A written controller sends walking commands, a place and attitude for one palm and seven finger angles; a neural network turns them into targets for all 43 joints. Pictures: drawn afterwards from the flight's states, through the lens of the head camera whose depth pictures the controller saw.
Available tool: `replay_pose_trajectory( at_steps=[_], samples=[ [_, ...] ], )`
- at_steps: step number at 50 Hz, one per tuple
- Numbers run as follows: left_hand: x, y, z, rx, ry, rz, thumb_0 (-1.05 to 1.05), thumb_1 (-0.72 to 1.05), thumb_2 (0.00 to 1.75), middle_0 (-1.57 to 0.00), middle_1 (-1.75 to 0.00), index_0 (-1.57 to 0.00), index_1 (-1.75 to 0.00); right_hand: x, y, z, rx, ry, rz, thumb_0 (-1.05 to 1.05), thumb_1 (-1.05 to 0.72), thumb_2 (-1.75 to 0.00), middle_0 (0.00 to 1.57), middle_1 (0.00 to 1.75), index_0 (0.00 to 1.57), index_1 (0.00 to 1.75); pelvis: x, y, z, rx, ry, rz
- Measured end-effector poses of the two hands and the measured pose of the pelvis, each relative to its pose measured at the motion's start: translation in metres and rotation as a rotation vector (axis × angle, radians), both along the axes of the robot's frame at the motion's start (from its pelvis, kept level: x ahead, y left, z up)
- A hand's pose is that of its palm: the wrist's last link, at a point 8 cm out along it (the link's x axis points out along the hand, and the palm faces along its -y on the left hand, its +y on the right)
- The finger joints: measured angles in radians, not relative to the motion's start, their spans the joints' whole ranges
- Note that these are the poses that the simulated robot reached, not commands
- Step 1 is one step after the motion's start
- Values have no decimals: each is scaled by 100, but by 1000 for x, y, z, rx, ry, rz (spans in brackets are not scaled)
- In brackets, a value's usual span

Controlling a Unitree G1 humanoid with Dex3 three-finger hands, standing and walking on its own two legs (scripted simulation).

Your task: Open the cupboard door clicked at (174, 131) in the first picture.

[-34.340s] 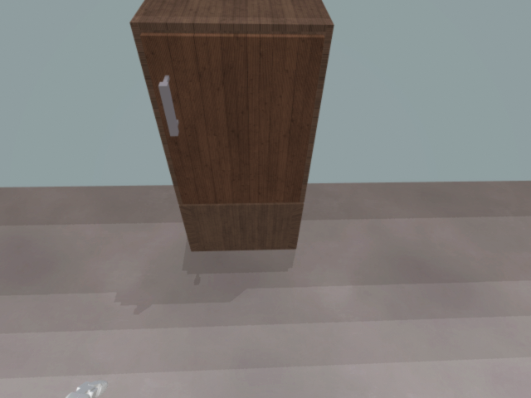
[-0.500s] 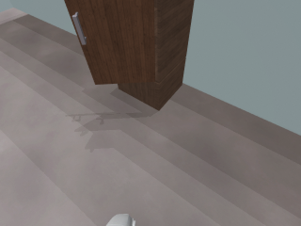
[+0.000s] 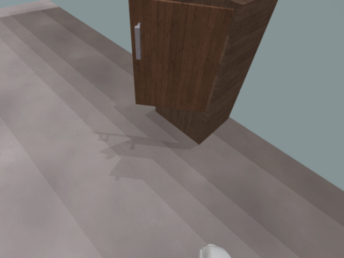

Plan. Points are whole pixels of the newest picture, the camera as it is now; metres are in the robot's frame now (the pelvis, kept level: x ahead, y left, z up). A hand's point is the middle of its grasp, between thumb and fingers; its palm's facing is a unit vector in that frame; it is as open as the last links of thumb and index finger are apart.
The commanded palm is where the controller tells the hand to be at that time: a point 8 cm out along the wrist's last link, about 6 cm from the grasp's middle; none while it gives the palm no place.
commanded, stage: take the last steps up to it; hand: left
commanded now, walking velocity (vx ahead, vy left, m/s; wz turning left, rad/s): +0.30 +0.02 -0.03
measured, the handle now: (138, 41) +0.98 +0.23 -0.01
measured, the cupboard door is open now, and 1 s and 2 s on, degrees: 39 39 39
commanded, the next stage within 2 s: come to a stop and stand still in 0.88 s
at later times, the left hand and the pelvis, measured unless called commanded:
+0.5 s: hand (128, 212) +0.27 +0.14 -0.18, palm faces +0.06 -0.98 -0.18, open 7.2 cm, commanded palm none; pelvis +0.18 -0.03 -0.01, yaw +0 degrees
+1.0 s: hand (112, 194) +0.32 +0.21 -0.19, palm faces +0.05 -0.99 -0.13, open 7.4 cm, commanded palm none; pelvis +0.34 +0.04 -0.01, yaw -2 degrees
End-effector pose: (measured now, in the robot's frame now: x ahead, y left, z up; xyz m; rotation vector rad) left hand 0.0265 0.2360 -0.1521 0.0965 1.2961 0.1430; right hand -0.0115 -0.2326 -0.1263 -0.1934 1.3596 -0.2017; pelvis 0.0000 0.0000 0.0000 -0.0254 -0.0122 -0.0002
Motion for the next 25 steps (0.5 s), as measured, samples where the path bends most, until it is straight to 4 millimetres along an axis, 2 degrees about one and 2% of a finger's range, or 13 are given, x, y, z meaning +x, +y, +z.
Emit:
replay_pose_trajectory(
  at_steps=[4, 8, 12, 15, 18, 20, 23, 25],
  samples=[
    [49, -2, 1, -4, -45, -36, 1, 91, 90, -19, -30, -19, -30, -31, 14, -4, 20, 112, -67, 0, -92, -90, 20, 30, 20, 30, 22, 4, -2, 6, -2, -6],
    [104, -12, 1, -11, -88, -83, 1, 91, 90, -19, -30, -19, -30, -54, 31, -6, 52, 216, -125, 0, -92, -90, 20, 30, 20, 30, 47, 3, -7, 13, -1, -4],
    [164, -29, 1, -23, -144, -132, 1, 91, 90, -19, -30, -19, -30, -64, 45, -6, 90, 315, -172, 0, -91, -90, 20, 30, 20, 30, 76, -1, -12, 17, 5, -3],
    [210, -44, 1, -30, -192, -164, 1, 91, 90, -19, -30, -19, -30, -60, 51, -8, 116, 379, -197, 0, -91, -90, 20, 30, 20, 30, 100, -7, -18, 13, 9, -8],
    [245, -57, -2, -28, -246, -160, 1, 91, 90, -19, -30, -19, -30, -42, 48, -14, 137, 421, -217, 1, -91, -90, 20, 30, 20, 30, 129, -17, -27, 24, 5, -11],
    [252, -60, -3, -23, -260, -132, 0, 91, 90, -19, -30, -19, -30, -16, 39, -19, 139, 408, -215, 1, -91, -90, 20, 30, 20, 30, 144, -23, -27, 21, -3, -13],
    [238, -58, -2, -9, -193, -85, 0, 91, 90, -19, -30, -20, -30, 48, 18, -25, 123, 306, -176, 1, -91, -90, 20, 30, 20, 30, 163, -27, -20, 18, -11, -8],
    [231, -44, 3, 35, -161, -16, -2, 94, 90, -20, -30, -20, -30, 101, 5, -26, 108, 206, -134, 1, -91, -90, 20, 30, 20, 30, 175, -28, -14, 17, -4, -3]
  ],
)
